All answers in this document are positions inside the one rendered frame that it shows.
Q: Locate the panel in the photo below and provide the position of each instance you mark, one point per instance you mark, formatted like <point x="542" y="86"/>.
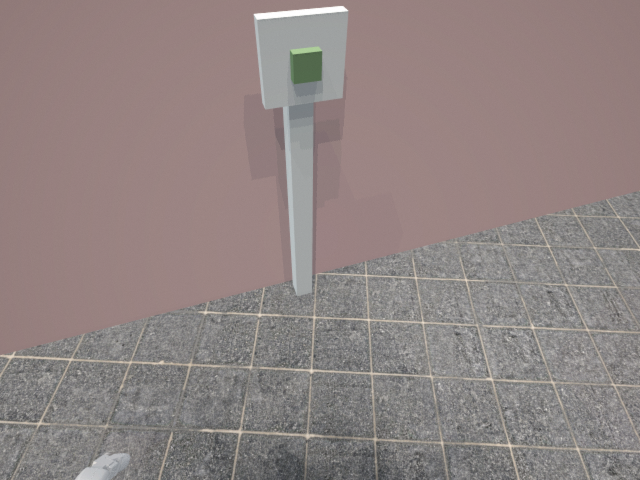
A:
<point x="276" y="34"/>

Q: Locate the button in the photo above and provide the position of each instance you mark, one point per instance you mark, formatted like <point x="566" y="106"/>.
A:
<point x="306" y="65"/>

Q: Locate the left robot hand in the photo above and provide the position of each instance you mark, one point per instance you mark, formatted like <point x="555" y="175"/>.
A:
<point x="105" y="467"/>

